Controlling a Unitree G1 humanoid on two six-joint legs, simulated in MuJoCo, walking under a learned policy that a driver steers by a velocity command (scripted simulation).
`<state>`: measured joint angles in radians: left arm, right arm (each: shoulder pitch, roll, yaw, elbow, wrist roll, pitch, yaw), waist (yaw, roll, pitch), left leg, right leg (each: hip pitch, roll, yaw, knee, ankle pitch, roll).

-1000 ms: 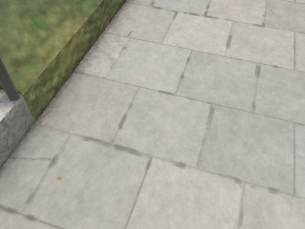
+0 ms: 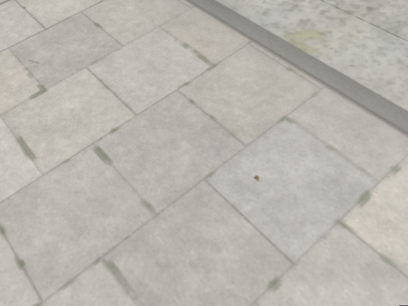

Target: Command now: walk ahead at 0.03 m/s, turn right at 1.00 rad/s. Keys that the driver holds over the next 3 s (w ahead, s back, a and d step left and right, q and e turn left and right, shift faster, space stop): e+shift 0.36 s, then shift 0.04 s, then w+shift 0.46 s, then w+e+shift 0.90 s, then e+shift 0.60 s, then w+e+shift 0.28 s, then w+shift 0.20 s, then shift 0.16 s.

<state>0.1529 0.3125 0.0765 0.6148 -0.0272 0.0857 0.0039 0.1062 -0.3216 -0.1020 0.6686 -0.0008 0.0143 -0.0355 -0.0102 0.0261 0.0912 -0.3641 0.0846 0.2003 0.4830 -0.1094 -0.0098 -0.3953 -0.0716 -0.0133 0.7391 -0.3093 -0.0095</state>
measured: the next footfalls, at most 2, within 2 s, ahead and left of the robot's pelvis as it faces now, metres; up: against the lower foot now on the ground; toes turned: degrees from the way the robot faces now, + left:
left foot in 0.44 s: +0.13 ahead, +0.08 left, +0.00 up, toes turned -33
right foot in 0.84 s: +0.14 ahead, -0.24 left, +0.00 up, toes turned -32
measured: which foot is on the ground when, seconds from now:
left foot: down 0.00-0.00, up 0.02-0.42, down 0.44-0.84, up 0.86-1.00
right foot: down 0.00-0.44, up 0.46-0.82, down 0.84-1.00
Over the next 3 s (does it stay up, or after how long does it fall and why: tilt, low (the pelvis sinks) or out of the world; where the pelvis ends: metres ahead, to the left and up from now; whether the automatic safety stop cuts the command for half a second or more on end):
stays up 0.60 -1.25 0.00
